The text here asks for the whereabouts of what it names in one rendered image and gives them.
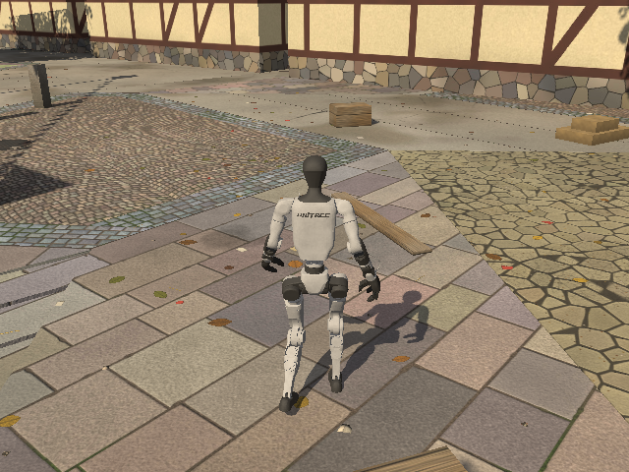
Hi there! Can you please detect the robot torso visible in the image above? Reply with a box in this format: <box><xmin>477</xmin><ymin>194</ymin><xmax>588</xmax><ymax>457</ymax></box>
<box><xmin>292</xmin><ymin>193</ymin><xmax>337</xmax><ymax>295</ymax></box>

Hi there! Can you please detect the robot right thigh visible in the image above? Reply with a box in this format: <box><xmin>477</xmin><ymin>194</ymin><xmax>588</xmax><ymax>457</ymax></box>
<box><xmin>327</xmin><ymin>272</ymin><xmax>349</xmax><ymax>334</ymax></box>

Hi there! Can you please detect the right robot forearm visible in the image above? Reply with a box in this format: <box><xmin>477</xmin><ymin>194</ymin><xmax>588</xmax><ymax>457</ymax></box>
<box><xmin>354</xmin><ymin>238</ymin><xmax>376</xmax><ymax>281</ymax></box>

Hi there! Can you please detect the left robot forearm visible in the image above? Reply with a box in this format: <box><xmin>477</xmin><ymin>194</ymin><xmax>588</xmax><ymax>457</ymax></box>
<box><xmin>262</xmin><ymin>234</ymin><xmax>277</xmax><ymax>263</ymax></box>

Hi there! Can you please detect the robot right hand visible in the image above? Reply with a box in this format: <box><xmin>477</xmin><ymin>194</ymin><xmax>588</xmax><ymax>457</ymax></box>
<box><xmin>359</xmin><ymin>276</ymin><xmax>380</xmax><ymax>302</ymax></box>

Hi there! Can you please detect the robot left hand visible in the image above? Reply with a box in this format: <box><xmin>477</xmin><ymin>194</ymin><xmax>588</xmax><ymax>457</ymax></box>
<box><xmin>261</xmin><ymin>257</ymin><xmax>284</xmax><ymax>272</ymax></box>

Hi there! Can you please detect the right robot upper arm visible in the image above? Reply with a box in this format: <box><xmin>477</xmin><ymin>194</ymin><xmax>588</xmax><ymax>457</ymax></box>
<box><xmin>334</xmin><ymin>199</ymin><xmax>363</xmax><ymax>255</ymax></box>

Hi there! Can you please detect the left robot upper arm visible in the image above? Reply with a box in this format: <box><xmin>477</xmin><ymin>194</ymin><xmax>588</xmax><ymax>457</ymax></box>
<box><xmin>266</xmin><ymin>198</ymin><xmax>294</xmax><ymax>250</ymax></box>

